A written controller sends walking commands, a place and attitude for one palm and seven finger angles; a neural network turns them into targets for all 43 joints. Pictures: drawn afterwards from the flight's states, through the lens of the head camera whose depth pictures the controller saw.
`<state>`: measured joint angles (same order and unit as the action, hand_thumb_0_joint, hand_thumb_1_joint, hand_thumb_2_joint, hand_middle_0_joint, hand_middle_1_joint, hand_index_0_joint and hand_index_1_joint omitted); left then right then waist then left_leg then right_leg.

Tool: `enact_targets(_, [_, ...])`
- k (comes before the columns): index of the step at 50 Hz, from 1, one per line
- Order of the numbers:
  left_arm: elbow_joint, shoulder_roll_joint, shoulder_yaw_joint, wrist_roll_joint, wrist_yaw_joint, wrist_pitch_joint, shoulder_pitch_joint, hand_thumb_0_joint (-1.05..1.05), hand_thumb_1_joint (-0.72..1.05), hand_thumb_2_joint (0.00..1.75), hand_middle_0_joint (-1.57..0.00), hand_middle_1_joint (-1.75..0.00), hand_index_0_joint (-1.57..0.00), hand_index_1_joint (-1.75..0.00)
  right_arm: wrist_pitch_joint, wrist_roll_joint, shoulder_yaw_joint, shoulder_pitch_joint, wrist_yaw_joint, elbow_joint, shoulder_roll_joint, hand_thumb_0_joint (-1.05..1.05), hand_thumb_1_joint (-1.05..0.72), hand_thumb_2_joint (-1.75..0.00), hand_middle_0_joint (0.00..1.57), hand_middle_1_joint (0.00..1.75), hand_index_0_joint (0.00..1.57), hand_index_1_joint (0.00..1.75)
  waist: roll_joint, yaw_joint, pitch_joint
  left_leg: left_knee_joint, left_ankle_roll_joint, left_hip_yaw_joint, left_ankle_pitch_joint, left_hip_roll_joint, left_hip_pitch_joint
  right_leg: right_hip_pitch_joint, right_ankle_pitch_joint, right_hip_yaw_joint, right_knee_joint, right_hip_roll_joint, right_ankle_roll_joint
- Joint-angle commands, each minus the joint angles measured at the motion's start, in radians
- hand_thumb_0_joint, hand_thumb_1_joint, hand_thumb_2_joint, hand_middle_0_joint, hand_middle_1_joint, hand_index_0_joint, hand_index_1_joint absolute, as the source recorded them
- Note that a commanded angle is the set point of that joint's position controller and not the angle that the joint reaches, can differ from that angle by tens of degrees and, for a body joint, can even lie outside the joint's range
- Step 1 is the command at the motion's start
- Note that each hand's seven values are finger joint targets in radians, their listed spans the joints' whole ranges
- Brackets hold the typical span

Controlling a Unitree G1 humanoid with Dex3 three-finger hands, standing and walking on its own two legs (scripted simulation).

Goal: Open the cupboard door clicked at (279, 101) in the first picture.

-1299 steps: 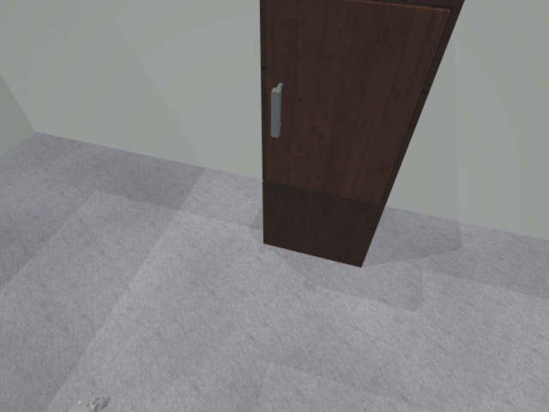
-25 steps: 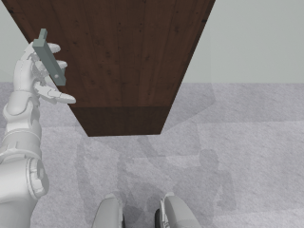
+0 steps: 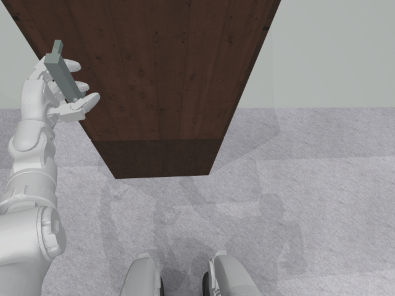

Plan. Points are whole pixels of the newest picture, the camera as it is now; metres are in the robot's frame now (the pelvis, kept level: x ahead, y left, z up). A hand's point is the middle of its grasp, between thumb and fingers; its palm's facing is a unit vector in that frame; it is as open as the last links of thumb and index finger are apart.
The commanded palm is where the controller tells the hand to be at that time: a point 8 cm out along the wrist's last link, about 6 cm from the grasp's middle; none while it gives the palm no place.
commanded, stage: close the thumb around the handle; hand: left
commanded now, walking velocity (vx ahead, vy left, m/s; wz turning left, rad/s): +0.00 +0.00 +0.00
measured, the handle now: (70, 79) +0.53 +0.23 +0.06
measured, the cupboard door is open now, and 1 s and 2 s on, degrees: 0 22 43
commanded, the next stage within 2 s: pull the door open along its arc in 0.26 s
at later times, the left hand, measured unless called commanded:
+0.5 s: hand (80, 100) +0.48 +0.20 +0.06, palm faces +0.03 -1.00 -0.02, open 5.7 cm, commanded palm +0.44 +0.24 +0.06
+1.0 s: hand (96, 164) +0.35 +0.16 +0.06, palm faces +0.19 -0.98 +0.06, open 6.1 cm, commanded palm +0.29 +0.21 +0.06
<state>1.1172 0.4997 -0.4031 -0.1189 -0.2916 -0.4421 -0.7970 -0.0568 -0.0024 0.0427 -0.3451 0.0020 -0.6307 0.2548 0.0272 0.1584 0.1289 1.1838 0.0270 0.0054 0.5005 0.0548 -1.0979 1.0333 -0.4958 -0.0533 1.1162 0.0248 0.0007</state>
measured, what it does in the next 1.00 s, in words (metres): stands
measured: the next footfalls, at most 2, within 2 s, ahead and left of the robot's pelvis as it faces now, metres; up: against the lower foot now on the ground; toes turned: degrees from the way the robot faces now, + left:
none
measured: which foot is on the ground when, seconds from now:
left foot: down 0.00-1.00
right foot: down 0.00-1.00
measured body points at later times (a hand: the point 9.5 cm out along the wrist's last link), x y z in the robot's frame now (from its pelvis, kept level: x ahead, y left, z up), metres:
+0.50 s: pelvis +0.00 -0.01 +0.00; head +0.13 +0.02 +0.43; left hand +0.47 +0.25 +0.06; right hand +0.04 -0.27 -0.11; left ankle +0.03 +0.10 -0.64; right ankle +0.01 -0.13 -0.64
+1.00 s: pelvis +0.02 -0.01 +0.02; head +0.10 -0.01 +0.47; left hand +0.33 +0.21 +0.06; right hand +0.16 -0.26 -0.08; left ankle +0.03 +0.10 -0.64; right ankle +0.02 -0.13 -0.64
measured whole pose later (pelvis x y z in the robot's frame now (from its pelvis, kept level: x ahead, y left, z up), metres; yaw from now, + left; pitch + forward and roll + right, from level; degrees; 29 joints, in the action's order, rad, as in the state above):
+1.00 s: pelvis +0.02 -0.01 +0.02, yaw +0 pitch +18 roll -1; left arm 0.36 0.12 -0.17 -0.19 0.01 -0.43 -0.04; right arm -0.02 0.00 -0.01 -0.25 0.04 -0.52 0.22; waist 0.02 0.05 0.18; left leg 1.07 0.01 0.04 0.50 0.05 -0.88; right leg 0.85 -0.51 -0.02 1.04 0.02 -0.01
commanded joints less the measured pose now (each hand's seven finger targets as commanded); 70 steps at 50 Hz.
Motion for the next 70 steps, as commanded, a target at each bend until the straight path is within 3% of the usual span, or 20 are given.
enact_targets(1, [-0.244, 0.233, -0.014, -0.025, -0.008, -0.076, -0.447, 0.0, 0.79, 0.85, -0.39, -1.34, -0.39, -1.34, 0.015, -0.006, -0.069, -0.149, -0.019, 0.052, 0.193, 0.0, -0.9, -0.9, 0.2, 0.3, 0.2, 0.3, 0.138, 0.009, 0.485, -0.129, -0.005, -0.072, -0.37, -0.022, 0.455, -0.124, 0.28, 0.013, -0.127, 0.031, -0.027])
enact_targets(6, [-0.284, 0.204, 0.005, -0.025, -0.002, -0.082, -0.409, 0.0, 0.9, 0.9, -0.4, -1.35, -0.4, -1.35, 0.014, -0.008, -0.073, -0.152, -0.016, 0.048, 0.187, 0.0, -0.9, -0.9, 0.2, 0.3, 0.2, 0.3, 0.183, -0.005, 0.54, -0.128, -0.015, -0.08, -0.47, -0.018, 0.535, -0.118, 0.322, 0.004, -0.121, 0.033, -0.031])
enact_targets(9, [-0.247, 0.176, 0.013, -0.026, 0.007, -0.06, -0.359, 0.0, 0.9, 0.9, -0.4, -1.35, -0.4, -1.35, 0.007, -0.004, -0.075, -0.147, -0.012, 0.047, 0.187, 0.0, -0.9, -0.9, 0.2, 0.3, 0.2, 0.3, 0.132, -0.001, 0.487, -0.136, -0.013, -0.073, -0.437, -0.019, 0.498, -0.123, 0.313, 0.001, -0.136, 0.033, -0.025])
enact_targets(11, [-0.221, 0.228, -0.03, -0.026, 0.019, -0.05, -0.363, 0.0, 0.9, 0.9, -0.4, -1.35, -0.4, -1.35, 0.004, -0.003, -0.072, -0.151, -0.016, 0.048, 0.193, 0.0, -0.9, -0.9, 0.2, 0.3, 0.2, 0.3, 0.092, -0.002, 0.449, -0.139, -0.006, -0.068, -0.393, -0.023, 0.438, -0.146, 0.305, 0.007, -0.137, 0.034, -0.025])
enact_targets(15, [-0.219, 0.217, -0.009, -0.008, 0.027, -0.058, -0.391, 0.0, 0.9, 0.9, -0.4, -1.35, -0.4, -1.35, 0.007, -0.005, -0.068, -0.141, -0.014, 0.053, 0.185, 0.0, -0.9, -0.9, 0.2, 0.3, 0.2, 0.3, 0.105, 0.003, 0.427, -0.142, -0.004, -0.059, -0.346, -0.027, 0.41, -0.15, 0.283, 0.015, -0.143, 0.031, -0.023])
enact_targets(17, [-0.223, 0.25, -0.035, -0.007, 0.022, -0.069, -0.384, 0.0, 0.9, 0.9, -0.4, -1.35, -0.4, -1.35, 0.006, -0.006, -0.069, -0.147, -0.016, 0.056, 0.188, 0.0, -0.9, -0.9, 0.2, 0.3, 0.2, 0.3, 0.098, -0.004, 0.456, -0.133, -0.002, -0.057, -0.369, -0.028, 0.411, -0.17, 0.308, 0.021, -0.135, 0.03, -0.023])
enact_targets(21, [-0.259, 0.221, -0.02, -0.016, 0.007, -0.083, -0.329, 0.0, 0.9, 0.9, -0.4, -1.35, -0.4, -1.35, 0.007, -0.007, -0.072, -0.142, -0.011, 0.067, 0.182, 0.0, -0.9, -0.9, 0.2, 0.3, 0.2, 0.3, 0.141, -0.023, 0.503, -0.133, -0.006, -0.055, -0.426, -0.028, 0.462, -0.183, 0.346, 0.019, -0.126, 0.031, -0.029])
enact_targets(29, [-0.416, 0.179, -0.017, -0.057, -0.008, -0.066, -0.052, 0.0, 0.9, 0.9, -0.4, -1.35, -0.4, -1.35, 0.0, 0.012, -0.08, -0.101, -0.001, 0.124, 0.172, 0.0, -0.9, -0.9, 0.2, 0.3, 0.2, 0.3, 0.089, -0.078, 0.521, -0.172, -0.003, -0.022, -0.44, -0.036, 0.445, -0.317, 0.418, 0.027, -0.152, 0.033, -0.022])
enact_targets(34, [-0.552, 0.115, -0.004, -0.092, -0.01, -0.054, 0.235, 0.0, 0.9, 0.9, -0.4, -1.35, -0.4, -1.35, 0.005, 0.026, -0.087, -0.066, 0.004, 0.168, 0.158, 0.0, -0.9, -0.9, 0.2, 0.3, 0.2, 0.3, 0.061, -0.115, 0.463, -0.207, -0.001, 0.0, -0.477, -0.04, 0.432, -0.388, 0.479, 0.026, -0.171, 0.032, -0.022])
enact_targets(39, [-0.694, 0.056, 0.004, -0.132, 0.002, -0.063, 0.431, 0.0, 0.9, 0.9, -0.4, -1.35, -0.4, -1.35, 0.022, 0.032, -0.09, -0.021, 0.007, 0.198, 0.144, 0.0, -0.9, -0.9, 0.2, 0.3, 0.2, 0.3, 0.033, -0.128, 0.395, -0.23, 0.0, 0.011, -0.454, -0.046, 0.404, -0.43, 0.499, 0.025, -0.18, 0.027, -0.018])
enact_targets(43, [-0.814, -0.081, -0.007, -0.189, 0.15, -0.066, 0.592, 0.0, 0.9, 0.9, -0.4, -1.35, -0.4, -1.35, 0.051, 0.025, -0.092, 0.027, 0.014, 0.214, 0.11, 0.0, -0.9, -0.9, 0.2, 0.3, 0.2, 0.3, 0.007, -0.174, 0.358, -0.243, -0.015, 0.016, -0.444, -0.048, 0.402, -0.426, 0.475, 0.008, -0.182, 0.024, -0.014])
enact_targets(44, [-0.849, -0.121, 0.027, -0.177, 0.193, -0.067, 0.612, 0.0, 0.9, 0.9, -0.4, -1.35, -0.4, -1.35, 0.059, 0.021, -0.093, 0.037, 0.018, 0.218, 0.107, 0.0, -0.9, -0.9, 0.2, 0.3, 0.2, 0.3, 0.022, -0.167, 0.347, -0.242, -0.019, 0.015, -0.442, -0.048, 0.409, -0.412, 0.467, 0.005, -0.177, 0.023, -0.013])
enact_targets(45, [-0.888, -0.153, 0.025, -0.173, 0.254, -0.065, 0.652, 0.0, 0.9, 0.9, -0.4, -1.35, -0.4, -1.35, 0.065, 0.013, -0.093, 0.048, 0.021, 0.22, 0.097, 0.0, -0.9, -0.9, 0.2, 0.3, 0.2, 0.3, 0.025, -0.186, 0.35, -0.24, -0.023, 0.016, -0.447, -0.048, 0.408, -0.41, 0.462, 0.001, -0.171, 0.02, -0.014])
enact_targets(50, [-1.028, -0.313, 0.181, -0.048, 0.498, -0.062, 0.784, 0.0, 0.9, 0.9, -0.4, -1.35, -0.4, -1.35, 0.075, -0.021, -0.092, 0.087, 0.047, 0.23, 0.075, 0.0, -0.9, -0.9, 0.2, 0.3, 0.2, 0.3, -0.007, -0.183, 0.338, -0.221, -0.029, 0.009, -0.446, -0.049, 0.416, -0.401, 0.458, -0.006, -0.149, 0.009, -0.019])
enact_targets(55, [-1.126, -0.444, 0.34, 0.07, 0.68, -0.039, 0.831, 0.0, 0.9, 0.9, -0.4, -1.35, -0.4, -1.35, 0.077, -0.042, -0.09, 0.124, 0.055, 0.24, 0.057, 0.0, -0.9, -0.9, 0.2, 0.3, 0.2, 0.3, -0.032, -0.167, 0.324, -0.215, -0.027, -0.001, -0.362, -0.057, 0.406, -0.396, 0.402, -0.002, -0.157, 0.002, -0.021])
enact_targets(56, [-1.141, -0.461, 0.383, 0.098, 0.705, -0.033, 0.832, 0.0, 0.9, 0.9, -0.4, -1.35, -0.4, -1.35, 0.078, -0.045, -0.089, 0.122, 0.053, 0.24, 0.057, 0.0, -0.9, -0.9, 0.2, 0.3, 0.2, 0.3, -0.059, -0.148, 0.317, -0.208, -0.022, -0.007, -0.348, -0.057, 0.405, -0.388, 0.393, 0.002, -0.165, 0.003, -0.02])
enact_targets(59, [-1.173, -0.52, 0.482, 0.158, 0.752, -0.014, 0.865, 0.0, 0.9, 0.9, -0.4, -1.35, -0.4, -1.35, 0.083, -0.052, -0.084, 0.145, 0.05, 0.245, 0.047, 0.0, -0.9, -0.9, 0.2, 0.3, 0.2, 0.3, -0.044, -0.14, 0.288, -0.215, -0.021, -0.005, -0.277, -0.065, 0.398, -0.384, 0.344, 0.009, -0.19, -0.007, -0.021])
enact_targets(61, [-1.195, -0.547, 0.541, 0.191, 0.764, -0.003, 0.9, 0.0, 0.9, 0.9, -0.4, -1.35, -0.4, -1.35, 0.091, -0.056, -0.082, 0.15, 0.044, 0.25, 0.043, 0.0, -0.9, -0.9, 0.2, 0.3, 0.2, 0.3, -0.083, -0.128, 0.281, -0.214, -0.015, -0.011, -0.257, -0.064, 0.395, -0.392, 0.333, 0.02, -0.209, -0.01, -0.021])
enact_targets(65, [-1.261, -0.602, 0.637, 0.217, 0.767, 0.008, 0.986, 0.0, 0.9, 0.9, -0.4, -1.35, -0.4, -1.35, 0.109, -0.057, -0.071, 0.177, 0.035, 0.264, 0.027, 0.0, -0.9, -0.9, 0.2, 0.3, 0.2, 0.3, -0.063, -0.128, 0.251, -0.221, -0.014, -0.014, -0.227, -0.068, 0.401, -0.395, 0.313, 0.022, -0.229, -0.019, -0.023])
enact_targets(70, [-1.309, -0.614, 0.668, 0.234, 0.768, 0.009, 1.146, 0.0, 0.9, 0.9, -0.4, -1.35, -0.4, -1.35, 0.136, -0.06, -0.06, 0.199, 0.026, 0.28, 0.012, 0.0, -0.9, -0.9, 0.2, 0.3, 0.2, 0.3, -0.077, -0.144, 0.219, -0.217, -0.015, -0.02, -0.207, -0.073, 0.374, -0.404, 0.303, 0.034, -0.236, -0.027, -0.023])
